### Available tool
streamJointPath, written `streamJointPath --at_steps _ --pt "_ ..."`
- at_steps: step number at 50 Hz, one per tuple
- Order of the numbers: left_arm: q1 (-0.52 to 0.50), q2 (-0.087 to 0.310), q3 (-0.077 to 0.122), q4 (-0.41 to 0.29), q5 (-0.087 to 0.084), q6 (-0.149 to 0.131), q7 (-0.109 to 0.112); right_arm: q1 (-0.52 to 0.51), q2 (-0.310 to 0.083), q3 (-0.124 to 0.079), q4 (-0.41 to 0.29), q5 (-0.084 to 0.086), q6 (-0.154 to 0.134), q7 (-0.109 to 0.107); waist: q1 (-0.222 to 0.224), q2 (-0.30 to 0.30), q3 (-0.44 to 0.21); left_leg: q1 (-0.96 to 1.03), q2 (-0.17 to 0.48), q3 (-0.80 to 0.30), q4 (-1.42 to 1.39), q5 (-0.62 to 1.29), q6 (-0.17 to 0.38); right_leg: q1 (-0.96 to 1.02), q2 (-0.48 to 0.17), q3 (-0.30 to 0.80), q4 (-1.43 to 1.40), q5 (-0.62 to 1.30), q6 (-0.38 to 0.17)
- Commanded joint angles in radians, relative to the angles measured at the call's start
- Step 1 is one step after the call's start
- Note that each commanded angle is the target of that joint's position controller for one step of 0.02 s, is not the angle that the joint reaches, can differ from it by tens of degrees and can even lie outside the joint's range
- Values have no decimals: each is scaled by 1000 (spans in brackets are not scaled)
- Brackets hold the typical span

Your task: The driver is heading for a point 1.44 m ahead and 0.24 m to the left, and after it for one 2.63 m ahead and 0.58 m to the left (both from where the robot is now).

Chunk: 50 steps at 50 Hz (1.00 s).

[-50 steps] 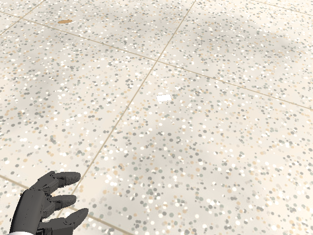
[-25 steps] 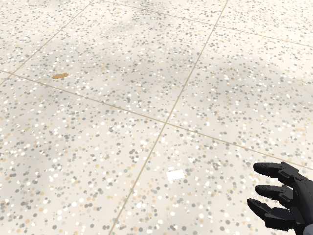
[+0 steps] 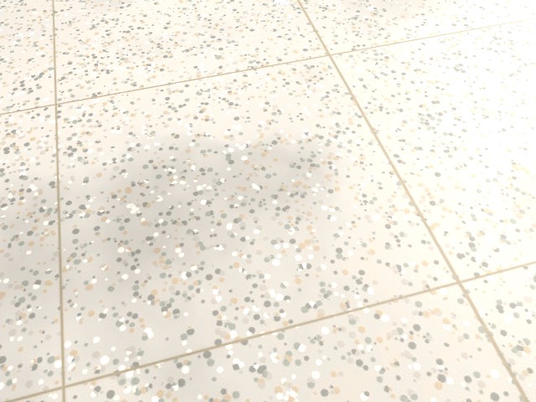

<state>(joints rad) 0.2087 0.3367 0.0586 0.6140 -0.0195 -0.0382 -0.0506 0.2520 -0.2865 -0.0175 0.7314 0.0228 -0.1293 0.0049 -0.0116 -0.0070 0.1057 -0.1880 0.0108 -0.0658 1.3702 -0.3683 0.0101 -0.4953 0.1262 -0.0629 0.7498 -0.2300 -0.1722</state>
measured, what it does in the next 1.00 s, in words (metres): walks ahead: left foot, then right foot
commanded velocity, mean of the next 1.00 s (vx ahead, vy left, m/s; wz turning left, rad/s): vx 0.88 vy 0.00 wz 0.05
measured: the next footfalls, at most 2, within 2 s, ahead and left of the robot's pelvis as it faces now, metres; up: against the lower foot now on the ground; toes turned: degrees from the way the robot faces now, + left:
left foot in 0.34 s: +0.56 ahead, +0.14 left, +0.00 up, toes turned -22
right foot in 0.78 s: +0.83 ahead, -0.18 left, +0.00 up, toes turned +3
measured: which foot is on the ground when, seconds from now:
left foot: up 0.00-0.32, down 0.34-0.78, up 0.80-1.00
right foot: down 0.00-0.34, up 0.36-0.76, down 0.78-1.00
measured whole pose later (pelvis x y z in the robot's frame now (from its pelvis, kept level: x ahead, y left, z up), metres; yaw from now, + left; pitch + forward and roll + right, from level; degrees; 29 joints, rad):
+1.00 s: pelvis +0.79 -0.04 +0.04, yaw +9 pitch +1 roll -2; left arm 0.19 0.31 0.08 0.75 0.00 -0.06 0.01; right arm 0.20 -0.38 -0.09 0.61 0.02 0.01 -0.01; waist 0.03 0.03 0.08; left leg -0.63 0.06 0.03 1.03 -0.32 -0.05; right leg -0.16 -0.02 -0.11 0.39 -0.24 0.02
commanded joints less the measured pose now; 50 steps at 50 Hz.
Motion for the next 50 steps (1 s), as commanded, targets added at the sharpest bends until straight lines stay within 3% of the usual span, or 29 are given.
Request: streamJointPath --at_steps 1,2,4,7,9,12,14,16,17,18,19,20,21,22,23,24,26,28,31,35,37,38,39,40,41,42,44,47,50 --pt "111 169 53 -48 21 -51 8 -55 -158 -30 -144 -20 -42 -15 8 106 -145 -504 52 -106 -64 34 13 487 -293 746 -499 -189 -179" --pt "73 148 46 -54 30 -51 14 -28 -164 -34 -131 -26 -24 -10 -26 62 -111 -444 64 -114 -106 42 -4 377 -250 675 -508 -118 -181" --pt "66 104 32 -34 6 -49 26 -48 -148 -35 -131 -36 -1 -10 -38 37 -52 -413 81 -93 -243 39 -40 257 -209 572 -533 -48 -176" --pt "90 102 31 -5 -9 -45 55 -235 -82 -13 -201 -54 -2 -7 23 22 27 -338 43 -24 -534 287 -86 83 -125 440 -551 36 -139" --pt "108 122 42 14 -12 -35 65 -309 -49 -6 -229 -45 -8 4 68 -8 11 -189 -6 10 -716 478 -95 1 -92 398 -540 -5 -81" --pt "169 100 40 59 -24 -38 71 -327 -97 -28 -236 -8 -14 11 100 -67 -19 -138 11 -31 -823 595 -93 123 -145 435 -493 -79 -42" --pt "205 81 39 90 -23 -29 75 -332 -118 -38 -238 -1 -16 14 101 -85 -9 -197 32 -39 -865 534 -72 288 -194 461 -434 -3 -31" --pt "198 96 43 102 2 -13 68 -175 -169 -73 -204 4 -17 10 12 -107 -91 -90 10 0 -843 373 -27 411 -217 450 -265 364 -6" --pt "164 105 37 94 31 -8 56 5 -200 -94 -173 14 -7 0 -98 -118 -207 87 2 54 -802 300 3 398 -196 396 -68 573 20" --pt "143 35 10 68 52 -11 52 243 -229 -94 -129 1 2 -9 -186 -33 -372 415 103 -98 -705 125 52 200 -159 358 299 470 42" --pt "386 -101 -26 65 -24 -34 42 283 -326 -109 -61 -28 7 20 -29 555 -482 656 333 -766 -1007 -312 264 -150 18 261 679 -263 120" --pt "298 0 -29 83 -43 -38 48 273 -195 -83 -73 -16 4 29 -87 420 -375 585 327 -951 -1150 -542 240 -267 -56 258 718 -239 98" --pt "127 60 -16 49 -30 -48 44 203 -135 -70 -74 -13 12 25 -96 223 -221 456 290 -805 -1145 -425 221 -297 -102 216 690 -171 84" --pt "-4 60 -22 20 2 -64 45 175 -146 -70 -79 -21 19 28 -97 38 -150 319 229 -683 -1139 -227 210 -253 -123 191 619 -130 81" --pt "-69 46 -22 -6 22 -82 43 151 -150 -72 -76 -25 20 32 -71 6 -105 237 189 -604 -1132 -90 222 -238 -142 194 522 -117 85" --pt "-65 29 -22 -8 26 -90 38 136 -122 -62 -71 -32 16 31 -33 39 -106 194 144 -538 -1142 -20 223 -187 -166 210 441 -96 87" --pt "-66 10 -27 -8 28 -94 35 146 -79 -48 -51 -12 18 30 -3 87 -89 145 108 -473 -1167 64 243 -144 -170 199 296 -102 111" --pt "-123 -1 -35 -33 37 -101 31 161 -93 -51 -36 10 20 17 3 71 -43 71 131 -465 -1193 85 267 -138 -168 187 141 -98 144" --pt "-253 -19 -47 -68 32 -119 15 157 -138 -68 -38 16 31 -7 -26 70 -1 -106 103 -396 -1223 96 233 29 -129 158 -88 160 180" --pt "-296 26 -22 -79 9 -116 24 210 -127 -68 -18 32 44 -15 -34 92 -5 -156 100 -387 -1195 112 179 257 -109 173 -209 289 209" --pt "-253 68 6 -73 8 -115 39 232 -129 -72 -4 30 60 -15 1 98 -31 -82 74 -379 -1058 310 136 327 -90 153 -269 188 188" --pt "-170 99 25 -66 19 -116 48 221 -137 -75 -8 24 68 -13 55 94 -100 -68 22 -338 -878 496 89 433 -108 149 -293 186 168" --pt "28 140 44 -43 30 -112 60 173 -124 -70 -42 4 76 -14 156 77 -259 -183 -17 -292 -593 493 41 693 -223 221 -238 185 116" --pt "170 224 58 -21 53 -90 66 295 19 -33 -72 4 73 -22 118 -239 -475 -469 -141 -154 -214 -110 -20 1043 -535 615 -222 369 -28" --pt "184 194 54 2 32 -73 50 364 -26 -24 -89 23 75 -28 80 -403 -557 -592 -58 -110 -7 -259 -35 1039 -639 895 -310 292 -108" --pt "119 90 32 -17 33 -61 55 259 -96 -47 -81 26 88 -37 100 -260 -375 -658 -1 -85 50 -204 -49 897 -575 735 -327 347 -83" --pt "3 22 14 2 35 -42 58 121 -123 -66 -107 -1 112 -39 58 -88 -172 -608 58 -19 -13 -110 -66 610 -467 391 -340 631 -23" --pt "-120 24 20 30 28 -45 61 57 -37 -55 -163 9 146 -16 -9 -130 -66 -497 118 19 -226 -58 -65 355 -422 194 -464 586 -4" --pt "-198 88 43 47 12 -45 69 46 -39 -51 -169 -5 142 13 -32 -99 -126 -338 105 45 -508 229 -42 323 -393 41 -485 606 14"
